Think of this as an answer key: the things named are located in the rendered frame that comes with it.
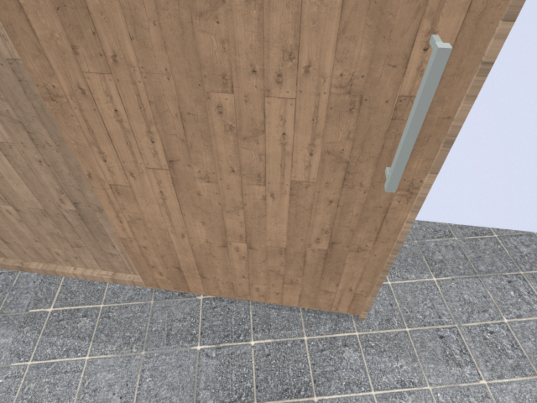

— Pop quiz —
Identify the handle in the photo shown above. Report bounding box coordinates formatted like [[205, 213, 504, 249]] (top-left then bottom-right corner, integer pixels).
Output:
[[384, 34, 453, 193]]

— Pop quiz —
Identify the wardrobe door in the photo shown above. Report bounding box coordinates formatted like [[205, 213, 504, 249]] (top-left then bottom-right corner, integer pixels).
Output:
[[0, 22, 139, 275], [0, 0, 509, 314]]

